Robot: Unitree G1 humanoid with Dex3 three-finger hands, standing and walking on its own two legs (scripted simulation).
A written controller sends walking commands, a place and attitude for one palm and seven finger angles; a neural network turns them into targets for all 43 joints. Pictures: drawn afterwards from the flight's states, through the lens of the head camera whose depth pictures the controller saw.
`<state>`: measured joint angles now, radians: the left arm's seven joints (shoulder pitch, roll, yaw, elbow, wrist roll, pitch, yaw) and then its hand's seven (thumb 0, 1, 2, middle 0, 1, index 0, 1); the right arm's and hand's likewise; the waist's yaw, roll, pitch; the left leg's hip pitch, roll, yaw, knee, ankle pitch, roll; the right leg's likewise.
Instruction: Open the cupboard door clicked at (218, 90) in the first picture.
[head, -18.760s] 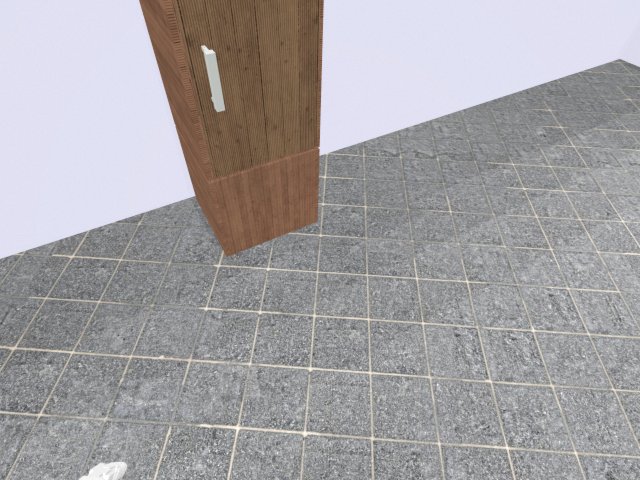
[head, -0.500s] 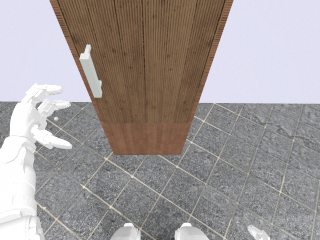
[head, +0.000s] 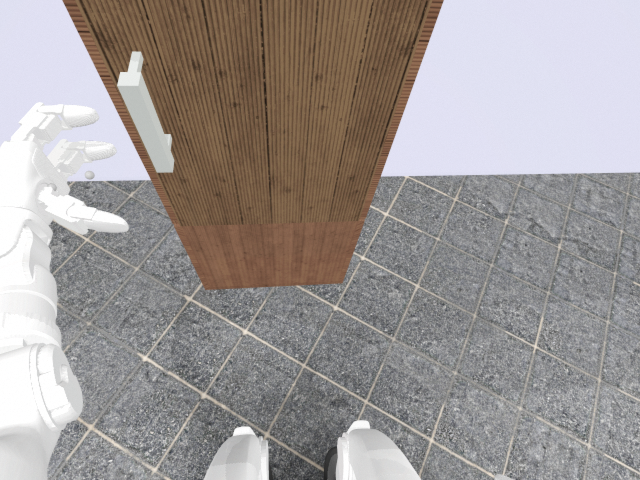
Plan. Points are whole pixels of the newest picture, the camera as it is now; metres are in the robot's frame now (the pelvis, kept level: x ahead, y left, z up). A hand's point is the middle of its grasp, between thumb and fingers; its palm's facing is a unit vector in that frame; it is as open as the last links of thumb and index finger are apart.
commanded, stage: move the hooked fingers beside the handle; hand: left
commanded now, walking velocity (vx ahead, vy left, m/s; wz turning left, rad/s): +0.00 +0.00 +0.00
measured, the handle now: (151, 116) +0.56 +0.21 +0.06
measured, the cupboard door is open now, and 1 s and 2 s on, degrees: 0 0 0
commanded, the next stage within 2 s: slide the fingers in behind the handle in 1.20 s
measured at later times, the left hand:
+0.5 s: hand (103, 134) +0.52 +0.26 +0.07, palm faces +0.04 -1.00 -0.01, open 13.9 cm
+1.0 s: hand (103, 151) +0.50 +0.25 +0.07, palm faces +0.06 -1.00 -0.02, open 14.0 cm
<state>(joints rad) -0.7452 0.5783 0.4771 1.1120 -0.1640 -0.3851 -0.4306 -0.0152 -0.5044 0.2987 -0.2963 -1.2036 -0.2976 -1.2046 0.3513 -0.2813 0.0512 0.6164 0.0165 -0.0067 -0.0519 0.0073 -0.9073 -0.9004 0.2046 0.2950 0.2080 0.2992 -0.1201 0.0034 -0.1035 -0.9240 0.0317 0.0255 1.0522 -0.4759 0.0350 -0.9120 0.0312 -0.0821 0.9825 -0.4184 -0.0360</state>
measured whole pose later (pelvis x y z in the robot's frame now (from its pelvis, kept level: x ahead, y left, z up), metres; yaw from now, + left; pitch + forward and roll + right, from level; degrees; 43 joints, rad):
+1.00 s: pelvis +0.01 +0.01 +0.00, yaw -1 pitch +22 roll -4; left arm -0.83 0.60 0.48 1.16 -0.11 -0.40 -0.35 -0.02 -0.50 0.30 -0.30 -1.20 -0.30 -1.20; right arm 0.36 -0.27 0.06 0.58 -0.01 0.08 -0.02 0.00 -0.91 -0.90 0.20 0.29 0.21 0.30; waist -0.16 0.01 -0.11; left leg -0.95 0.04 0.02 1.06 -0.49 0.04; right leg -0.94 0.04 -0.08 0.97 -0.42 -0.03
